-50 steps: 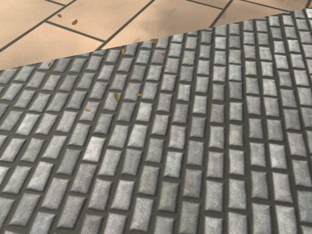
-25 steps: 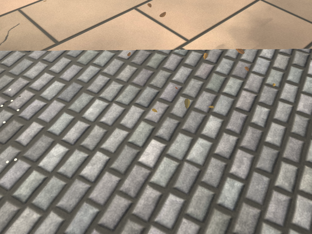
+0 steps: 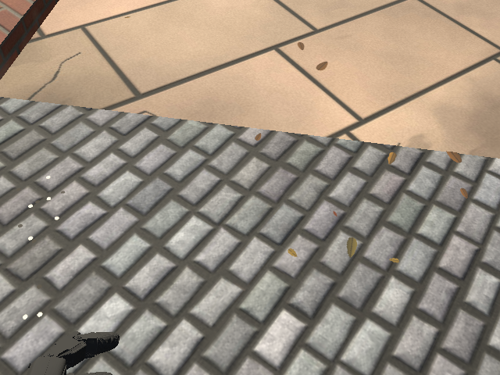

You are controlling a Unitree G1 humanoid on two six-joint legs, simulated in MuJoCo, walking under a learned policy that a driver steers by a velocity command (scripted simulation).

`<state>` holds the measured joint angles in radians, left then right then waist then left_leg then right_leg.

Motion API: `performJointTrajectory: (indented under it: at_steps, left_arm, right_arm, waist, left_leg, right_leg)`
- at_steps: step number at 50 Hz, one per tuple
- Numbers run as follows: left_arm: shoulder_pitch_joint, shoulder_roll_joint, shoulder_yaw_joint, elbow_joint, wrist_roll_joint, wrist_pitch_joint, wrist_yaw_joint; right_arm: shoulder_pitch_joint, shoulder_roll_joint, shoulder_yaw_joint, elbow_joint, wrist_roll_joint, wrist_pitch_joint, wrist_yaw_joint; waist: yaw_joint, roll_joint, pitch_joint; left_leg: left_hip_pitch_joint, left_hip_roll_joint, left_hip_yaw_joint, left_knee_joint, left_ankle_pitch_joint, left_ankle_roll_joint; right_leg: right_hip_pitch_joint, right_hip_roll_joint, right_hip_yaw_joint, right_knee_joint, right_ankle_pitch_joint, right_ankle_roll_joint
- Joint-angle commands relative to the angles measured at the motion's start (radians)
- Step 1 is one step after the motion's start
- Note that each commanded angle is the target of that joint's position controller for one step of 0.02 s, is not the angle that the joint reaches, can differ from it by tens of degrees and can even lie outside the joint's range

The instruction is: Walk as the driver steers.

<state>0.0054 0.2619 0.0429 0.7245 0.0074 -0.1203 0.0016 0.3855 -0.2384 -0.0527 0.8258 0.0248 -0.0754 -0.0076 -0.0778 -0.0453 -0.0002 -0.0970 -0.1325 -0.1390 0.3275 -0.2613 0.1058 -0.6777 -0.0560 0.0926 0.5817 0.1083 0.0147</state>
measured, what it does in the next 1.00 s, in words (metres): walks ahead: right foot, then left foot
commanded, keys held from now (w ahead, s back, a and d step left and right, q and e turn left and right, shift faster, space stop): w+q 0.04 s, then w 0.52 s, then no key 0.44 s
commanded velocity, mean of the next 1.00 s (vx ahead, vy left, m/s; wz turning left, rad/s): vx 0.38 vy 0.00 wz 0.16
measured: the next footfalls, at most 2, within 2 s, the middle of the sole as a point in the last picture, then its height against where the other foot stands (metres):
right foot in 0.14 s outside the picture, level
left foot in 0.64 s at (168, 368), level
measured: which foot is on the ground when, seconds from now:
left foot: down 0.00-0.16, up 0.18-0.62, down 0.64-1.00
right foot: up 0.00-0.12, down 0.14-0.64, up 0.66-1.00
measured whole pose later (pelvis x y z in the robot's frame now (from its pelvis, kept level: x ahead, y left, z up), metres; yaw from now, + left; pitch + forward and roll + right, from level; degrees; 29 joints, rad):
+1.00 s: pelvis +0.46 +0.06 +0.00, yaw +8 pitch +2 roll +2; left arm 0.18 0.25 0.03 0.82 0.01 0.00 0.03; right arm 0.20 -0.23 -0.03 0.86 -0.02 -0.05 0.01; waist -0.02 -0.04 -0.01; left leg -0.26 -0.06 0.05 0.40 -0.17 0.06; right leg -0.41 -0.07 0.04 0.61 -0.20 0.03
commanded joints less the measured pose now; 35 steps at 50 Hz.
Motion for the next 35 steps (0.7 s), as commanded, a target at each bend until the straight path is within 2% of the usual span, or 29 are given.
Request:
performJointTrajectory:
  at_steps: [1, 3, 5, 6, 7, 8, 9, 10, 11, 12, 13, 15, 17, 18, 19, 22, 25, 27, 29, 30, 31, 32, 33, 34, 35]
  left_arm:
    - [-0.149, 0.074, 0.013, -0.116, -0.006, -0.028, -0.018]
    - [-0.142, 0.088, 0.017, -0.123, -0.007, -0.039, -0.028]
    - [-0.05, 0.108, 0.027, -0.103, -0.006, -0.047, -0.027]
    - [0.064, 0.135, 0.041, -0.075, 0.001, -0.05, -0.022]
    - [0.244, 0.177, 0.055, -0.052, 0.013, -0.049, -0.013]
    - [0.414, 0.252, 0.082, -0.013, 0.021, -0.035, -0.008]
    - [0.444, 0.185, 0.07, 0.019, -0.007, -0.027, -0.018]
    - [0.371, 0.115, 0.052, 0.004, -0.023, -0.021, -0.013]
    - [0.29, 0.094, 0.041, -0.01, -0.02, -0.012, -0.01]
    - [0.243, 0.077, 0.031, -0.008, -0.015, -0.007, -0.016]
    - [0.224, 0.074, 0.027, -0.005, -0.002, -0.01, -0.017]
    - [0.227, 0.067, 0.025, 0.012, -0.005, -0.015, -0.026]
    - [0.248, 0.103, 0.033, 0.03, -0.009, -0.018, -0.026]
    - [0.272, 0.114, 0.037, 0.041, -0.012, -0.019, -0.025]
    - [0.273, 0.137, 0.041, 0.046, -0.014, -0.014, -0.022]
    - [0.322, 0.142, 0.039, 0.066, -0.026, 0.001, -0.016]
    - [0.386, 0.16, 0.039, 0.095, -0.034, 0.013, -0.015]
    - [0.405, 0.164, 0.038, 0.11, -0.036, 0.022, -0.014]
    - [0.398, 0.176, 0.04, 0.118, -0.033, 0.035, -0.009]
    - [0.38, 0.183, 0.04, 0.117, -0.032, 0.044, -0.005]
    - [0.378, 0.172, 0.034, 0.115, -0.029, 0.048, -0.002]
    - [0.365, 0.143, 0.019, 0.087, -0.012, 0.044, 0.004]
    - [0.491, 0.035, -0.019, 0.082, 0.006, 0.028, -0.002]
    - [0.533, 0.079, -0.01, 0.115, -0.008, 0.017, -0.006]
    - [0.46, 0.155, 0.013, 0.103, -0.034, 0.021, -0.007]
  right_arm:
    - [0.063, -0.146, -0.036, -0.034, 0.005, 0.001, -0.012]
    - [0.056, -0.151, -0.039, -0.036, 0.002, 0.013, -0.022]
    - [0.037, -0.153, -0.04, -0.038, -0.006, 0.022, -0.025]
    - [0.016, -0.14, -0.034, -0.047, -0.009, 0.023, -0.019]
    - [-0.023, -0.12, -0.02, -0.073, -0.024, 0.02, -0.011]
    - [0.139, -0.038, 0.005, -0.057, -0.008, 0.007, -0.001]
    - [0.195, -0.069, 0.008, -0.039, 0.01, -0.003, 0.002]
    - [0.078, -0.157, -0.013, -0.051, 0.022, -0.005, 0.002]
    - [-0.028, -0.166, -0.015, -0.08, 0.012, -0.006, 0.001]
    - [-0.102, -0.143, -0.015, -0.098, -0.011, -0.008, 0.001]
    - [-0.089, -0.126, -0.016, -0.105, -0.016, -0.008, 0.003]
    - [-0.051, -0.085, -0.009, -0.092, -0.013, -0.001, 0.006]
    - [-0.081, -0.062, 0.0, -0.109, -0.021, 0.0, 0.003]
    - [-0.124, -0.06, 0.004, -0.122, -0.029, -0.003, 0.002]
    - [-0.154, -0.051, 0.01, -0.137, -0.027, -0.007, 0.005]
    - [-0.271, -0.045, 0.015, -0.16, -0.022, -0.016, 0.013]
    - [-0.362, -0.054, 0.015, -0.19, -0.01, -0.02, 0.025]
    - [-0.407, -0.07, 0.011, -0.215, -0.005, -0.024, 0.034]
    - [-0.404, -0.092, 0.003, -0.225, -0.009, -0.03, 0.042]
    - [-0.347, -0.109, -0.007, -0.212, -0.018, -0.034, 0.042]
    - [-0.23, -0.144, -0.026, -0.176, -0.029, -0.038, 0.038]
    - [-0.079, -0.212, -0.045, -0.147, -0.047, -0.04, 0.029]
    - [0.007, -0.293, -0.06, -0.14, -0.064, -0.025, 0.021]
    - [0.062, -0.235, -0.049, -0.12, -0.042, -0.011, 0.026]
    - [-0.006, -0.19, -0.033, -0.125, -0.03, -0.004, 0.028]
  waist:
    - [-0.012, 0.124, 0.022]
    - [0.001, 0.137, 0.016]
    - [0.043, 0.173, -0.02]
    - [0.099, 0.169, -0.092]
    - [0.186, 0.138, -0.234]
    - [0.171, -0.129, -0.412]
    - [0.159, -0.238, -0.413]
    - [0.167, -0.113, -0.222]
    - [0.149, -0.002, -0.105]
    - [0.125, 0.06, -0.007]
    - [0.085, 0.016, 0.0]
    - [0.061, -0.014, -0.006]
    - [0.06, -0.01, 0.0]
    - [0.075, -0.009, 0.011]
    - [0.076, -0.025, 0.009]
    - [0.122, -0.01, 0.014]
    - [0.156, -0.025, 0.031]
    - [0.158, -0.034, 0.044]
    - [0.135, -0.043, 0.041]
    - [0.093, -0.045, 0.005]
    - [0.038, -0.032, -0.075]
    - [-0.019, 0.021, -0.209]
    - [0.0, 0.264, -0.357]
    - [-0.015, 0.285, -0.47]
    - [-0.003, 0.199, -0.332]
  left_leg:
    - [0.024, 0.26, -0.234, -0.021, 0.255, 0.104]
    - [0.079, 0.284, -0.268, 0.027, 0.296, 0.098]
    - [0.088, 0.283, -0.263, 0.096, 0.485, 0.083]
    - [0.072, 0.232, -0.225, 0.21, 0.637, 0.059]
    - [-0.063, 0.187, -0.185, 0.443, 0.57, 0.027]
    - [-0.436, 0.036, -0.078, 0.825, 0.171, -0.063]
    - [-0.607, 0.03, -0.093, 0.977, -0.3, -0.066]
    - [-0.686, 0.091, -0.099, 1.046, -0.231, -0.061]
    - [-0.675, 0.135, -0.048, 1.023, -0.141, -0.06]
    - [-0.651, 0.167, -0.014, 0.95, -0.091, -0.058]
    - [-0.606, 0.203, -0.004, 0.901, -0.055, -0.058]
    - [-0.545, 0.227, 0.034, 0.832, -0.032, -0.065]
    - [-0.565, 0.243, 0.058, 0.742, 0.015, -0.079]
    - [-0.576, 0.25, 0.07, 0.686, 0.047, -0.086]
    - [-0.575, 0.255, 0.075, 0.602, 0.107, -0.091]
    - [-0.517, 0.226, 0.111, 0.394, 0.271, -0.09]
    - [-0.484, 0.201, 0.125, 0.289, 0.314, -0.089]
    - [-0.492, 0.193, 0.121, 0.241, 0.267, -0.07]
    - [-0.45, 0.174, 0.127, 0.189, 0.201, -0.045]
    - [-0.356, 0.146, 0.149, 0.145, 0.209, -0.029]
    - [-0.182, 0.122, 0.169, 0.108, 0.278, -0.003]
    - [0.09, 0.247, 0.06, 0.163, 0.564, 0.051]
    - [0.491, 0.527, -0.281, 0.211, 0.845, 0.228]
    - [0.485, 0.576, -0.443, 0.143, 0.848, 0.279]
    - [0.357, 0.524, -0.303, 0.128, 0.827, 0.229]
  right_leg:
    - [0.029, 0.052, -0.021, -0.086, -0.006, -0.012]
    - [0.061, 0.06, -0.022, -0.119, -0.064, -0.03]
    - [0.207, 0.078, -0.057, -0.138, -0.131, -0.065]
    - [0.383, 0.081, -0.076, -0.167, -0.111, -0.102]
    - [0.677, -0.043, 0.035, -0.111, -0.087, -0.176]
    - [1.112, -0.273, 0.432, -0.116, -0.205, -0.356]
    - [1.136, -0.364, 0.698, -0.244, -0.412, -0.38]
    - [0.982, -0.328, 0.596, -0.277, -0.526, -0.323]
    - [0.812, -0.286, 0.457, -0.308, -0.471, -0.283]
    - [0.66, -0.225, 0.349, -0.353, -0.362, -0.258]
    - [0.588, -0.205, 0.297, -0.376, -0.29, -0.255]
    - [0.517, -0.158, 0.202, -0.416, -0.186, -0.257]
    - [0.496, -0.154, 0.138, -0.443, -0.097, -0.273]
    - [0.495, -0.151, 0.104, -0.444, -0.003, -0.275]
    - [0.502, -0.152, 0.084, -0.447, -0.005, -0.271]
    - [0.506, -0.108, 0.006, -0.441, -0.022, -0.226]
    - [0.549, -0.134, 0.012, -0.425, -0.079, -0.216]
    - [0.612, -0.168, 0.033, -0.398, -0.088, -0.204]
    - [0.664, -0.185, 0.041, -0.337, 0.01, -0.181]
    - [0.676, -0.163, 0.018, -0.251, 0.166, -0.156]
    - [0.658, -0.112, -0.019, -0.104, 0.31, -0.124]
    - [0.514, -0.054, -0.064, 0.122, 0.177, -0.075]
    - [0.112, 0.088, -0.119, 0.518, -0.412, 0.008]
    - [0.047, 0.107, 0.02, 0.675, -0.775, 0.016]
    - [-0.004, 0.052, 0.028, 0.725, -0.735, 0.013]
Keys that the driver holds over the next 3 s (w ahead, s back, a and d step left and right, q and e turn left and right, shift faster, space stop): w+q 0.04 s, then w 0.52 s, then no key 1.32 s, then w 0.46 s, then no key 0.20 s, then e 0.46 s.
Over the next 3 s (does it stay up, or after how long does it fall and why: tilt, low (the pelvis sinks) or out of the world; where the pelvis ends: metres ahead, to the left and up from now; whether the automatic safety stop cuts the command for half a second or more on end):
stays up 0.79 0.05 0.00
